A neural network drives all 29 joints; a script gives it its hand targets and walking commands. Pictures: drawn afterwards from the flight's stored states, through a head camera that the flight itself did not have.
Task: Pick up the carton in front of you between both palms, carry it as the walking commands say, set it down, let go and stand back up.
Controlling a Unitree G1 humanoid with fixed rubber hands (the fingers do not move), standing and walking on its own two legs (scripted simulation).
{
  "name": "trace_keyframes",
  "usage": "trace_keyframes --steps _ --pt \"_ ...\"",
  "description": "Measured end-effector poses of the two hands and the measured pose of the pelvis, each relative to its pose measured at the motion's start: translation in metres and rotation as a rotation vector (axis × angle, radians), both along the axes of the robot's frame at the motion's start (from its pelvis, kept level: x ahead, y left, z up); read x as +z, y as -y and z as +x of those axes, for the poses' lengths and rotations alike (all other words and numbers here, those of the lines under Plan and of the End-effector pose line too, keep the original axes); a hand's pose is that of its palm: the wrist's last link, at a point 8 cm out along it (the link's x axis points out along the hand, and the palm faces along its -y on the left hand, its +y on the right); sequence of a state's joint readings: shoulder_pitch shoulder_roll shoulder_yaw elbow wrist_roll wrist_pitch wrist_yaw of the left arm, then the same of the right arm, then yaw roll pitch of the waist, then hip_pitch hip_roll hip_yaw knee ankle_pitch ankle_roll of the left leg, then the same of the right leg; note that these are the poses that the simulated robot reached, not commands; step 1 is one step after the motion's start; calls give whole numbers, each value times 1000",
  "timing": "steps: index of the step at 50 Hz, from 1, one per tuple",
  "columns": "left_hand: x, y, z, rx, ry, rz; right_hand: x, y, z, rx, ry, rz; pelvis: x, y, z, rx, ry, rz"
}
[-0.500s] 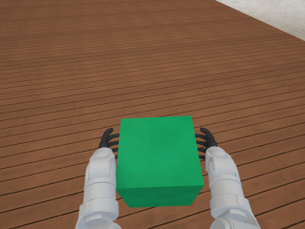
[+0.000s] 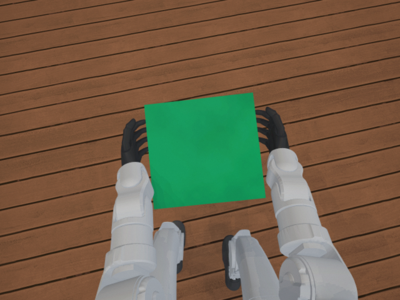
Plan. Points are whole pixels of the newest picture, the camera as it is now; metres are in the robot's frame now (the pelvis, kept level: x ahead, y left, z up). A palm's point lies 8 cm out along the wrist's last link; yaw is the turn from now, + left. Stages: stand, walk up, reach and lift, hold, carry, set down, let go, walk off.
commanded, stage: set down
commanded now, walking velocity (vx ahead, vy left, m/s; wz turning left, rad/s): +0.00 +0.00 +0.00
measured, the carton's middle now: (204, 153) +0.41 +0.02 -0.17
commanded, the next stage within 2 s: none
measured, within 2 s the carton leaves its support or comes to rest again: neither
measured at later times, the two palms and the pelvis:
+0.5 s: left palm (139, 160) +0.39 +0.19 -0.21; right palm (250, 140) +0.46 -0.10 -0.21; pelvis -0.02 -0.02 -0.13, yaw +0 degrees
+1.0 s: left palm (147, 166) +0.41 +0.20 -0.37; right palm (234, 141) +0.50 -0.08 -0.36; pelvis -0.05 -0.01 -0.24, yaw +0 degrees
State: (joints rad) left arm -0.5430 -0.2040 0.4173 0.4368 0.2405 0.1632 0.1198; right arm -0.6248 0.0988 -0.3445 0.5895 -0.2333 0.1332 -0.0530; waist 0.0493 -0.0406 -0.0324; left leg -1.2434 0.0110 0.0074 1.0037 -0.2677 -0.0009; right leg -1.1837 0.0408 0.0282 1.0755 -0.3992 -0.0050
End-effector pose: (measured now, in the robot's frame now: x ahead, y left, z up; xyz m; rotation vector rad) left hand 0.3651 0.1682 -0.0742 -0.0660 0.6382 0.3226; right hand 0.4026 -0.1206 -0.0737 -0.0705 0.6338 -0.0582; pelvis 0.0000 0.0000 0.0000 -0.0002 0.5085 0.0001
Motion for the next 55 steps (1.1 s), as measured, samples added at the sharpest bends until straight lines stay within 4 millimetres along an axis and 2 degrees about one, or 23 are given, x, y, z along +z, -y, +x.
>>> trace_keyframes --steps 8,14,36,55 --pt "-31 -7 14 42 4 -13 -32 -8 23 15 0 35 -44 13 -6 -6 -108 9" --pt "-61 -14 19 45 -31 -9 -63 -15 35 47 -35 23 -72 18 -10 -2 -166 8" --pt "-203 -27 38 97 -59 3 -206 -32 71 130 -58 -14 -183 8 -35 -21 -302 10" --pt "-320 -37 50 129 -108 -6 -321 -46 107 237 -104 -64 -259 8 -50 -24 -286 35"
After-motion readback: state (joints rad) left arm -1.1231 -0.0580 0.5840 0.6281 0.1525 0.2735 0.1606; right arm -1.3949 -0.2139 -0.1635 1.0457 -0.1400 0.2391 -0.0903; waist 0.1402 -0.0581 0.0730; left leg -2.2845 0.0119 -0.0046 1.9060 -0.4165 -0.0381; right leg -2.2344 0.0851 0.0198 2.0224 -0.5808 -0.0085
